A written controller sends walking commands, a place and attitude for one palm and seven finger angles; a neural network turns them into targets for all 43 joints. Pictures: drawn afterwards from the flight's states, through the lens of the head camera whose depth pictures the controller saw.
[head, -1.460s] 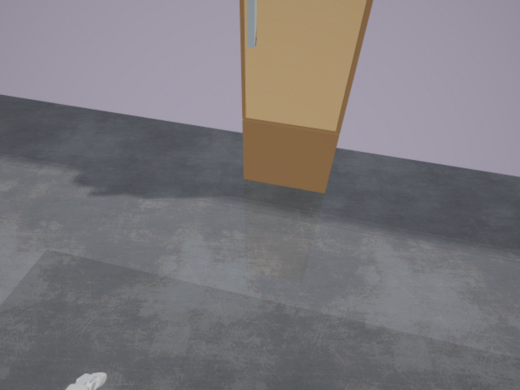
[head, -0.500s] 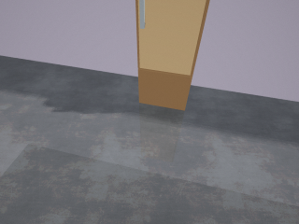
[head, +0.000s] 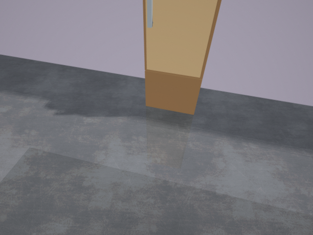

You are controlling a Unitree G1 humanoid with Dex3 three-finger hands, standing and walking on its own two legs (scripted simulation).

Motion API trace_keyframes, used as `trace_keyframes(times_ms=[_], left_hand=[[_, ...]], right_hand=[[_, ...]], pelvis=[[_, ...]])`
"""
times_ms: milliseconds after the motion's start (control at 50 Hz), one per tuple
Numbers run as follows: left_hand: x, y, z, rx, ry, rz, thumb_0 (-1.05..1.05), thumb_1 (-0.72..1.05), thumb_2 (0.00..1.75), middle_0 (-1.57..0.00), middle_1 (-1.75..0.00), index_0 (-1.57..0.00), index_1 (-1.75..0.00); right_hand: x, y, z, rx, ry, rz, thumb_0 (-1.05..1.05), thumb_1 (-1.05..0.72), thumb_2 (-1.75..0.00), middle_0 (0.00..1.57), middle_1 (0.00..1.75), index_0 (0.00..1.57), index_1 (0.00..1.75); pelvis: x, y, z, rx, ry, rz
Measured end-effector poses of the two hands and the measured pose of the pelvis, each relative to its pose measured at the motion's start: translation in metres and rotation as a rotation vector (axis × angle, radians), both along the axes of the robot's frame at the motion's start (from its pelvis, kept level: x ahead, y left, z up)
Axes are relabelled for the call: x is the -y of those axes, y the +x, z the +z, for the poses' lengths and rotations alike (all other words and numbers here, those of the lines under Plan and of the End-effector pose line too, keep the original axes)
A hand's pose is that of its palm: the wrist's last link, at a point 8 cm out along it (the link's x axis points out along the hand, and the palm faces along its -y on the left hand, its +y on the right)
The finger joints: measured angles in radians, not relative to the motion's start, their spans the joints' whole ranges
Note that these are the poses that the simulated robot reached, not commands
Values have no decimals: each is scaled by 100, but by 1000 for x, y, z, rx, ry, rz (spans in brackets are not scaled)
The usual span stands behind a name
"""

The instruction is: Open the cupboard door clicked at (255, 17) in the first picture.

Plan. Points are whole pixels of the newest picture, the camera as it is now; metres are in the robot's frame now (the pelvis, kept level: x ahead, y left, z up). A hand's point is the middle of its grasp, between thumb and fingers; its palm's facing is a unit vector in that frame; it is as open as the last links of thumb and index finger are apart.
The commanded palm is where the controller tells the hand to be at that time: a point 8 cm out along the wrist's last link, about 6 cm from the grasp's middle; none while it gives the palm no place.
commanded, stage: walk to a spot facing it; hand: left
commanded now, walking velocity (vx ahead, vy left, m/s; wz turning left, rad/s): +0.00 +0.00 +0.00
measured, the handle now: (150, 11) +1.28 +0.12 +0.08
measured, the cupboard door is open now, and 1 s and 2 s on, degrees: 0 0 0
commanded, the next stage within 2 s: turn to face it in 0.96 s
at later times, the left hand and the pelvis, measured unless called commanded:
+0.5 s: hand out of the picture +0.03 +0.23 -0.19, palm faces +0.08 -0.99 -0.14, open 7.4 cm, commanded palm none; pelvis +0.09 +0.05 -0.01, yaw +3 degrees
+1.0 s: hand (111, 161) +0.40 +0.20 -0.18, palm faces +0.13 -0.98 -0.17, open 7.3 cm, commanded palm none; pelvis +0.31 +0.02 -0.02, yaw +7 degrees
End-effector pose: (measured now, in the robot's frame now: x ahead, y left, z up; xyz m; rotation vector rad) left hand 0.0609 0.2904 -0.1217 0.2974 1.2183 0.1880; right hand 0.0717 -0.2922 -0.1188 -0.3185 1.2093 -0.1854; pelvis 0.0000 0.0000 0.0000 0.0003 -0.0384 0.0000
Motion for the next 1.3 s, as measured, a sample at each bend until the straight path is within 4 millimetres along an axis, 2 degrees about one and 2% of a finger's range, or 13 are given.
trace_keyframes(times_ms=[220, 400, 460, 520, 580, 680, 780, 880, 940, 1040, 1140, 1220, 1300], left_hand=[[9, -4, -9, -17, -28, 29, 1, 91, 90, -21, -30, -20, -30], [17, -46, -48, -145, -164, 162, 0, 91, 90, -21, -30, -20, -30], [16, -47, -49, -234, -186, 160, 1, 91, 90, -21, -30, -20, -30], [13, -24, -42, -241, -198, 153, 1, 91, 90, -21, -30, -20, -30], [9, 15, -36, -186, -203, 153, 1, 91, 90, -20, -30, -20, -30], [8, 97, -33, -82, -202, 136, 1, 91, 90, -20, -30, -20, -30], [17, 193, -34, 5, -196, 80, 1, 92, 90, -20, -30, -20, -30], [34, 293, -41, 111, -173, 26, 1, 92, 90, -20, -30, -20, -30], [41, 324, -38, 171, -158, 51, 1, 91, 90, -20, -30, -20, -30], [41, 321, -25, 128, -128, 158, 0, 93, 90, -21, -30, -20, -30], [31, 305, -17, 16, -91, 211, -1, 95, 90, -21, -30, -20, -30], [38, 291, -21, -100, -124, 237, -1, 94, 90, -20, -30, -20, -30], [46, 281, -30, -208, -184, 271, 0, 93, 90, -20, -30, -20, -30]], right_hand=[[-14, 0, -8, -31, 22, 6, 0, -91, -90, 20, 30, 20, 30], [-73, -6, -23, -144, 67, 1, 0, -91, -90, 20, 30, 20, 30], [-94, -10, -23, -147, 84, -46, 0, -91, -90, 20, 30, 20, 30], [-115, -21, -17, -200, 106, -88, 0, -91, -90, 20, 30, 20, 30], [-133, -32, -11, -284, 130, -111, 0, -91, -90, 21, 30, 20, 30], [-152, -35, -7, -397, 162, -157, 0, -91, -90, 21, 30, 20, 30], [-155, -12, -13, -454, 186, -202, 0, -91, -90, 21, 30, 20, 30], [-138, 38, -35, -493, 199, -219, 0, -91, -90, 21, 30, 20, 30], [-120, 91, -46, -464, 197, -185, 0, -91, -90, 21, 30, 20, 30], [-90, 224, -46, -256, 164, -77, 0, -91, -90, 20, 30, 19, 30], [-85, 348, -34, -57, 152, 18, 0, -92, -90, 20, 30, 19, 30], [-99, 420, -26, 38, 162, 70, 0, -92, -90, 20, 30, 19, 30], [-125, 468, -23, 78, 166, 105, 0, -92, -90, 20, 30, 19, 30]], pelvis=[[-2, 13, -3, -9, -6, 10], [-34, 56, -16, -16, -26, 74], [-45, 74, -15, -20, -17, 52], [-52, 93, -8, -24, -22, 65], [-55, 111, -2, -26, -25, 81], [-55, 148, -2, -28, -19, 85], [-48, 195, -11, -31, -6, 74], [-33, 256, -31, -30, 1, 76], [-24, 286, -34, -15, -4, 96], [-18, 329, -17, -2, -5, 125], [-20, 366, -8, -15, -8, 143], [-27, 392, -6, -24, -11, 119], [-41, 417, -9, -26, -25, 80]])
